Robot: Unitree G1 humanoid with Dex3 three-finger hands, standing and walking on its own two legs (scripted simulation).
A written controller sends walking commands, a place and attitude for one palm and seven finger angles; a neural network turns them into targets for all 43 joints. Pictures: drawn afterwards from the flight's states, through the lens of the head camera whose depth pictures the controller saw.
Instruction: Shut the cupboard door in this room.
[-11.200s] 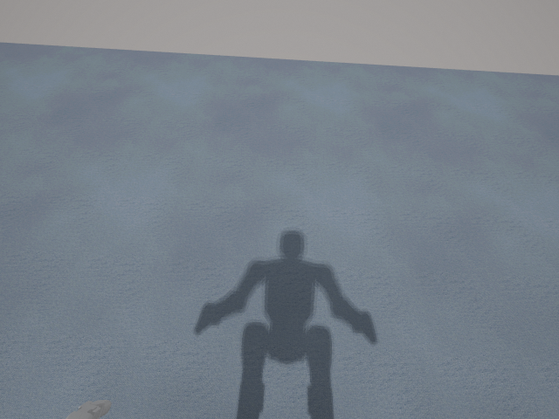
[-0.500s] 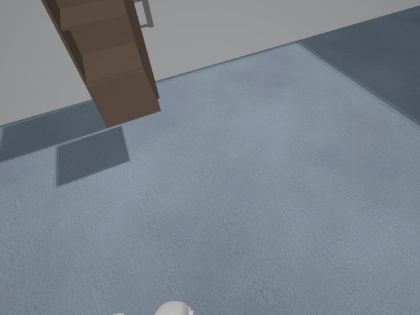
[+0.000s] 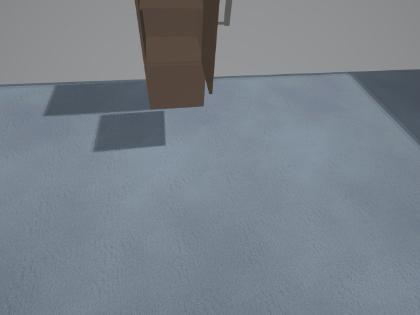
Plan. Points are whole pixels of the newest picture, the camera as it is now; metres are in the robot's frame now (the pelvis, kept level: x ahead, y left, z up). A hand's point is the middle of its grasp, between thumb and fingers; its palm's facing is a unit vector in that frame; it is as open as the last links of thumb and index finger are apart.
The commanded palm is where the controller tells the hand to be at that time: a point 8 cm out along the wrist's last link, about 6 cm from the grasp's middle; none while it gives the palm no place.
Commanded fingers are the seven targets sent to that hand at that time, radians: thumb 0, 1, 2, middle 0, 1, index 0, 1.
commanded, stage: stand and wait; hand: left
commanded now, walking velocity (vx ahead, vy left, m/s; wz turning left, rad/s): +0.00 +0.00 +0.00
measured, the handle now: (223, 11) +1.35 +0.07 +0.04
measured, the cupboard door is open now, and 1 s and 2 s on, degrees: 89 89 89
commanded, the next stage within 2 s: turn or walk to find it in 0.22 s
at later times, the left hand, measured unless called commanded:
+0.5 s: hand out of the picture +0.00 +0.15 -0.19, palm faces +0.11 -0.98 -0.19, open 7.3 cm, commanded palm none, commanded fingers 0.00 0.90 0.90 -0.20 -0.30 -0.20 -0.30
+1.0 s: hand out of the picture +0.00 +0.16 -0.15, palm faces +0.26 -0.92 -0.28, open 7.4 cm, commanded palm none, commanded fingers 0.00 0.90 0.90 -0.20 -0.30 -0.20 -0.30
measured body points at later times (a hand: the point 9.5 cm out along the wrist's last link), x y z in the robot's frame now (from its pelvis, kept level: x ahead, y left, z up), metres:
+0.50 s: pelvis -0.02 -0.02 -0.01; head -0.01 -0.02 +0.44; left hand +0.00 +0.21 -0.17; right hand -0.06 -0.26 -0.17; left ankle +0.00 +0.10 -0.74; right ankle +0.00 -0.13 -0.74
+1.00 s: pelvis -0.04 -0.05 +0.00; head -0.02 -0.08 +0.44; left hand -0.01 +0.21 -0.13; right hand +0.09 -0.28 -0.17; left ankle -0.04 +0.09 -0.71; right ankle -0.03 -0.15 -0.74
